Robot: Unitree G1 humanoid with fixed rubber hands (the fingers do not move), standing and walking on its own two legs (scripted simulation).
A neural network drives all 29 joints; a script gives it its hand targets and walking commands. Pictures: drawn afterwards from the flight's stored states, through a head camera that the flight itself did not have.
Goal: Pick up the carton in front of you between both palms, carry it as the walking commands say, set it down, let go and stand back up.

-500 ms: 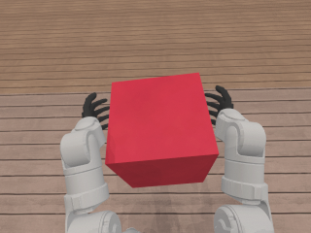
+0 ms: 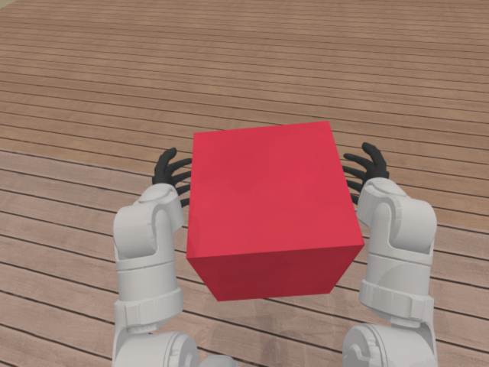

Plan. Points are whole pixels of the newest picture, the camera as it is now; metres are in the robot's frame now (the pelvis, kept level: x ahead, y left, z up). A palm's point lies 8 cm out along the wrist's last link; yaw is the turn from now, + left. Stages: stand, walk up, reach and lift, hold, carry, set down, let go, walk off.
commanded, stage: carry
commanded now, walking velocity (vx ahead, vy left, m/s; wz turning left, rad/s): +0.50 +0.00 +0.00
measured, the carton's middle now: (267, 220) +0.34 +0.02 +0.05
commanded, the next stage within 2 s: none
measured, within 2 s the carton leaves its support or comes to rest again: neither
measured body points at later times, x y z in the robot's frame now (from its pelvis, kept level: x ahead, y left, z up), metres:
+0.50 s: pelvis +0.31 +0.03 +0.05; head +0.34 +0.03 +0.50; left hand +0.68 +0.16 +0.17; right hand +0.65 -0.15 +0.17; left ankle +0.37 +0.11 -0.67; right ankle +0.26 -0.08 -0.56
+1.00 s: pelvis +0.61 -0.03 +0.10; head +0.63 -0.04 +0.55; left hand +0.96 +0.13 +0.23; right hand +0.98 -0.18 +0.22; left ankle +0.62 +0.09 -0.52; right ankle +0.63 -0.11 -0.63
